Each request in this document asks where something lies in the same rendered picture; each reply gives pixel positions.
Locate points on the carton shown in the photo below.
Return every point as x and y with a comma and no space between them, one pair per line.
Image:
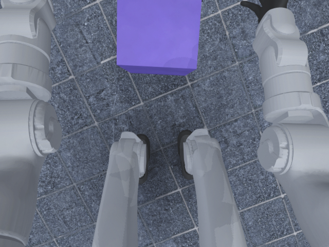
158,36

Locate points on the robot right upper arm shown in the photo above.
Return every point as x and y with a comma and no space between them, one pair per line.
298,156

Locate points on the right robot forearm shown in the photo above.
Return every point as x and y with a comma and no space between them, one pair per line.
286,78

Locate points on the robot left upper arm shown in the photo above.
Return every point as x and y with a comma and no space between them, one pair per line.
29,131

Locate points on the robot right foot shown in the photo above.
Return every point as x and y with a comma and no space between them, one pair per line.
183,135

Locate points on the right robot hand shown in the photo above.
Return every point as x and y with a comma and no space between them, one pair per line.
266,5

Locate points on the robot left foot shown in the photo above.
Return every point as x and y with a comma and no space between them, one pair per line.
146,141

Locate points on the robot foot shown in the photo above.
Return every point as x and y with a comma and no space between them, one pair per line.
183,135
146,141

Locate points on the left robot forearm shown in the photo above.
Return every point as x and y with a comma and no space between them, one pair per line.
25,46

